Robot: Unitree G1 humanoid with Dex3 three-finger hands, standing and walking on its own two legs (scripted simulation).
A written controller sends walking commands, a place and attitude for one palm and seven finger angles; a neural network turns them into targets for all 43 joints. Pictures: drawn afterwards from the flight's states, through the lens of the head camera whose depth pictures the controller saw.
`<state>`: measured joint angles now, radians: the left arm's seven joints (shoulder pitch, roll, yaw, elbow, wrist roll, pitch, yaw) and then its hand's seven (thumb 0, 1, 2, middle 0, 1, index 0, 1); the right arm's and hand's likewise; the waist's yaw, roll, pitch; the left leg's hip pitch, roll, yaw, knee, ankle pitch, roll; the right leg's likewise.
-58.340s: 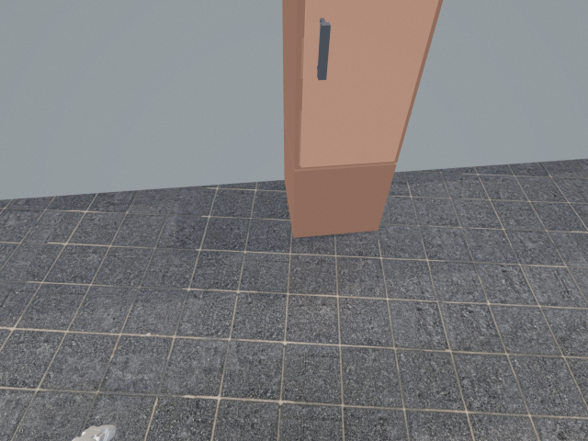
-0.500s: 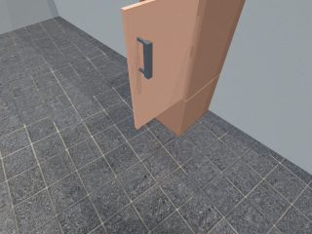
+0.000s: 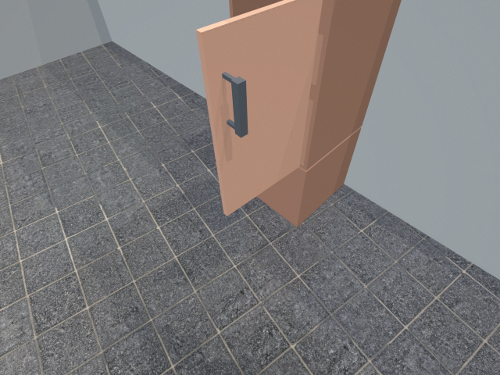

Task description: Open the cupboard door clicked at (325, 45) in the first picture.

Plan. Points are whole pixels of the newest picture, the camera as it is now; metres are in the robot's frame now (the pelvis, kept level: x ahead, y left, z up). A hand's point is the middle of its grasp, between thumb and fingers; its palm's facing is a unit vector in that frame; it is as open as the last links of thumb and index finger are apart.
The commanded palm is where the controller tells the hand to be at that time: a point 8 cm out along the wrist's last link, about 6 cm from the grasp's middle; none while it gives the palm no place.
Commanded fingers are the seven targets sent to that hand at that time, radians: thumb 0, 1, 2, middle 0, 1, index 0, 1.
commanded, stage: let the arm hang, fingers relaxed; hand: left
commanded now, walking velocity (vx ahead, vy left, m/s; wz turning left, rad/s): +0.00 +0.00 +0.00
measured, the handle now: (234, 105) +0.66 +0.07 +0.08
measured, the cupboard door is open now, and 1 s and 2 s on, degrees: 86 86 86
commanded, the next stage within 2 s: look to check the result in 0.30 s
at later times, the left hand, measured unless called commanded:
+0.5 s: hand out of the picture +0.04 +0.18 -0.17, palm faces +0.02 -0.97 -0.24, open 7.4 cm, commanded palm none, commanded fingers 0.00 0.90 0.90 -0.20 -0.30 -0.20 -0.30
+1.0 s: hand out of the picture +0.08 +0.19 -0.16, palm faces +0.01 -0.96 -0.28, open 7.4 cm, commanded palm none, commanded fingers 0.00 0.90 0.90 -0.20 -0.30 -0.20 -0.30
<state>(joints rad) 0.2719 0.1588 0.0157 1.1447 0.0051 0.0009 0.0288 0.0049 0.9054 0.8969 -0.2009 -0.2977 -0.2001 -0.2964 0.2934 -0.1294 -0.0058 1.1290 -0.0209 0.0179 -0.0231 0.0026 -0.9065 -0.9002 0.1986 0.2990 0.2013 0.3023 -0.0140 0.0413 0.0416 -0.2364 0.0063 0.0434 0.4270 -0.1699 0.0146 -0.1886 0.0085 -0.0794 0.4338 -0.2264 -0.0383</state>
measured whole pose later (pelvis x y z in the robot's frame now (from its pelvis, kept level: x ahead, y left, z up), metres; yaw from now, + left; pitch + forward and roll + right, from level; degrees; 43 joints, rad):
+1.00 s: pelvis +0.03 -0.02 +0.01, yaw +0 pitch -1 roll +0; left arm 0.16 0.23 0.02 1.14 0.00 -0.02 0.02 0.00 0.90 0.90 -0.20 -0.30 -0.20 -0.30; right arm 0.17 -0.24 -0.01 1.14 -0.02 0.01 -0.03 0.00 -0.91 -0.90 0.20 0.30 0.20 0.30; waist -0.01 0.03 0.06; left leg -0.14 0.03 0.04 0.34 -0.17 -0.02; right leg -0.09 0.04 -0.08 0.33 -0.22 -0.07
